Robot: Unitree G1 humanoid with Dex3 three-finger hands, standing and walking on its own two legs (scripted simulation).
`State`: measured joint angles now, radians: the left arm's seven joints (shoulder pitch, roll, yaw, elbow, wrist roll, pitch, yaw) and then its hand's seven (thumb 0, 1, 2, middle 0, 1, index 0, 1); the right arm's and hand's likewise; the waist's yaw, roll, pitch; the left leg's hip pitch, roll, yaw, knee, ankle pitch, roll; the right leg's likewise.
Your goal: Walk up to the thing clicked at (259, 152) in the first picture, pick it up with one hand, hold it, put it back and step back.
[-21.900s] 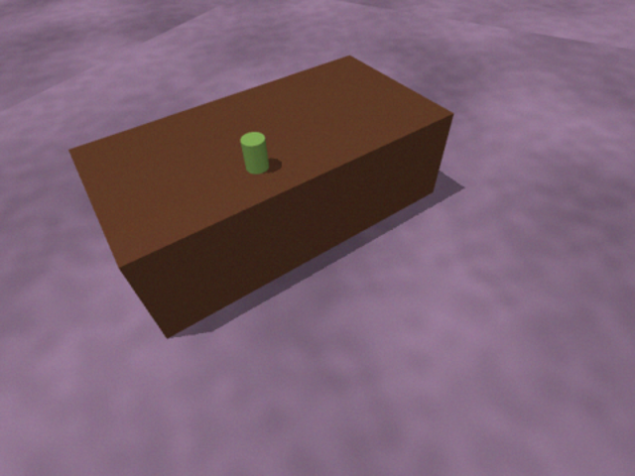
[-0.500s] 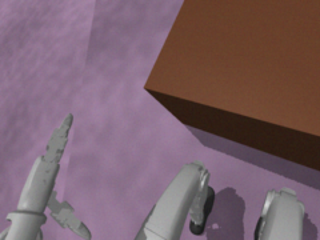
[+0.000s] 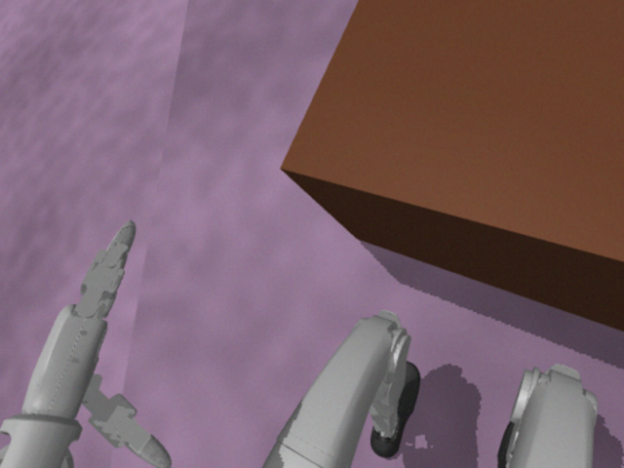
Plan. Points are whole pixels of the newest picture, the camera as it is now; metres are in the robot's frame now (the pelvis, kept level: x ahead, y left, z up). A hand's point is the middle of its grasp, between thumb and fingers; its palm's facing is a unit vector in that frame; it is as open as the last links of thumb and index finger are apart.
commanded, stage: withdraw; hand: right
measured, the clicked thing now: out of the picture +0.55 -0.24 -0.05
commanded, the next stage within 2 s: rise in 0.40 s
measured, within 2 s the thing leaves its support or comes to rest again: neither
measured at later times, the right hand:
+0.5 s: hand out of the picture +0.55 -0.31 +0.09, palm faces +0.33 +0.94 -0.03, open 17.5 cm
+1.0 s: hand out of the picture +0.47 -0.37 +0.13, palm faces +0.40 +0.86 -0.31, open 17.4 cm
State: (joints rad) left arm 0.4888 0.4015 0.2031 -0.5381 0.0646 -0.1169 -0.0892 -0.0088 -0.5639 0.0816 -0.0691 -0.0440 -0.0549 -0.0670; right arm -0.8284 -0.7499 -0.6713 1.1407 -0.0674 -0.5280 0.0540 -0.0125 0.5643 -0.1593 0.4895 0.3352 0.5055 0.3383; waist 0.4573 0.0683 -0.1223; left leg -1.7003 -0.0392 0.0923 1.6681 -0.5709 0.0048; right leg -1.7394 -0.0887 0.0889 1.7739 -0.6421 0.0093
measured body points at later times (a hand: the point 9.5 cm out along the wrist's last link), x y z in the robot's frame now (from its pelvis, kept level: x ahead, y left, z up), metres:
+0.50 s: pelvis +0.01 +0.00 +0.05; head +0.19 -0.07 +0.46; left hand +0.18 +0.27 +0.14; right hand +0.53 -0.36 +0.09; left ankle +0.09 +0.12 -0.50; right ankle +0.06 -0.12 -0.50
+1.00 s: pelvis +0.05 -0.02 +0.15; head +0.15 -0.07 +0.59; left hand +0.24 +0.17 +0.15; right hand +0.45 -0.41 +0.15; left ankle +0.09 +0.12 -0.50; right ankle +0.06 -0.12 -0.50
